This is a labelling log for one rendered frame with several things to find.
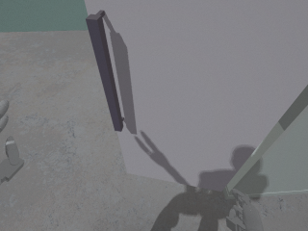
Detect handle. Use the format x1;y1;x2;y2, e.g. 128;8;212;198
86;10;124;132

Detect fridge door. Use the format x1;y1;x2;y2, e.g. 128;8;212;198
84;0;308;192

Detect robot left hand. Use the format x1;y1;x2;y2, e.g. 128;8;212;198
0;99;25;185

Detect robot right hand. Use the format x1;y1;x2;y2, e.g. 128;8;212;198
226;189;264;231

